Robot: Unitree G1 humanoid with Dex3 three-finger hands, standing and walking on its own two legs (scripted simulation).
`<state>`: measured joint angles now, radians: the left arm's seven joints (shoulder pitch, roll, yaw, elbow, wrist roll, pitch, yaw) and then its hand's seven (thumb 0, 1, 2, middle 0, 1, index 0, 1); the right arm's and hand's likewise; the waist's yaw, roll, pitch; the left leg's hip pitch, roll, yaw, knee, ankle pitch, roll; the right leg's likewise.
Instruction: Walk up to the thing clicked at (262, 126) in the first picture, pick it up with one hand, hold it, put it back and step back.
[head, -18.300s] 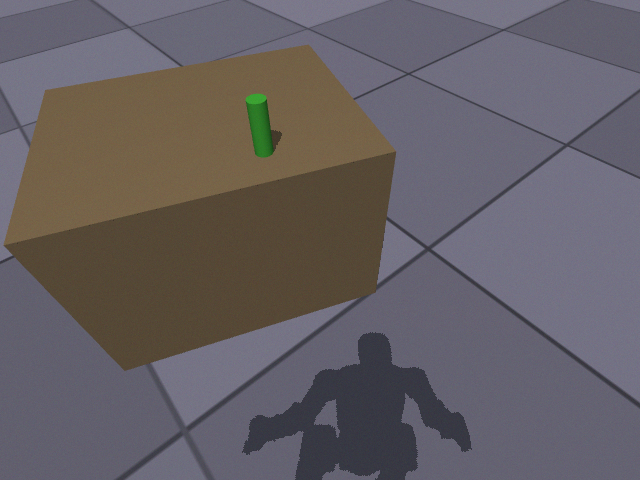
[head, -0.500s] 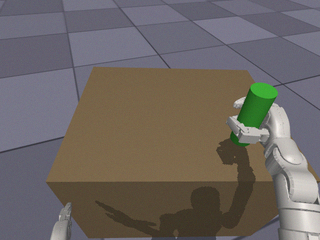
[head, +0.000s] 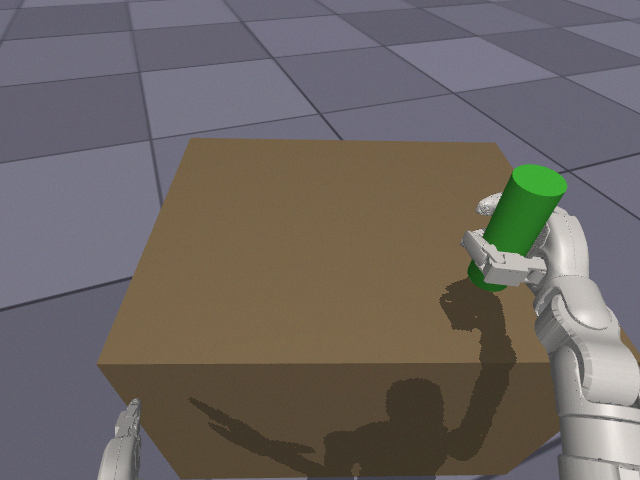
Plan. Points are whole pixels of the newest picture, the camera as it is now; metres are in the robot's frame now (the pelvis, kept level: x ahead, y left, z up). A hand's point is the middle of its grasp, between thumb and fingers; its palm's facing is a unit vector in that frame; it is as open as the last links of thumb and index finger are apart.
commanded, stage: hold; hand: right
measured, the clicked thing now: (510, 233) +0.33 -0.18 +0.19
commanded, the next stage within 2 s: crouch in 0.12 s
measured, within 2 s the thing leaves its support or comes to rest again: neither
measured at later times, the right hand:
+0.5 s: hand (486, 257) +0.35 -0.18 +0.13, palm faces +0.16 +0.99 +0.01, open 6.6 cm
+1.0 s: hand (469, 254) +0.41 -0.20 +0.07, palm faces +0.15 +0.99 +0.02, open 6.6 cm
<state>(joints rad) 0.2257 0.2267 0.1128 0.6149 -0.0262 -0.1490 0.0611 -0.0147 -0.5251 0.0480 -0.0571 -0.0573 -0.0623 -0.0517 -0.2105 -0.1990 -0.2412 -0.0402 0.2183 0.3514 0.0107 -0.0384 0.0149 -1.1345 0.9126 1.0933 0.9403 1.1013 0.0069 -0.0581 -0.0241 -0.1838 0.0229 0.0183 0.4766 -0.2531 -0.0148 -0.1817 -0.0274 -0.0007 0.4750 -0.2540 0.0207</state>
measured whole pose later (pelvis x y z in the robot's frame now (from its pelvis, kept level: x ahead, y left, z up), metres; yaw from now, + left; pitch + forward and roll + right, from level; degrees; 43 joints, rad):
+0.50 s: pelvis +0.00 +0.00 +0.00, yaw +0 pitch -1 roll +0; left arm 0.21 0.21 0.10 0.66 -0.02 -0.15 0.04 -0.01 -0.53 0.06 -0.05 -0.05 -0.05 -0.05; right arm -0.23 -0.20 -0.25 0.10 0.19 0.30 0.01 -0.04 0.02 -1.14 0.92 1.08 0.95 1.10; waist 0.02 -0.04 -0.02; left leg -0.21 0.02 0.02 0.48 -0.25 -0.01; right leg -0.21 -0.03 0.00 0.49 -0.26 0.02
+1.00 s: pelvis -0.01 -0.01 -0.01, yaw +2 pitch +6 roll +1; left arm 0.22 0.21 0.06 0.58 -0.01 -0.14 0.06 -0.01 -0.53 0.05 -0.06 -0.06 -0.07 -0.05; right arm -0.52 -0.31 -0.32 0.75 0.16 -0.16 0.06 -0.04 0.01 -1.13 0.91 1.08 0.94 1.09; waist 0.08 0.00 -0.03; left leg -0.44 0.01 -0.01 0.61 -0.27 -0.02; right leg -0.44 -0.04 -0.02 0.63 -0.30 0.01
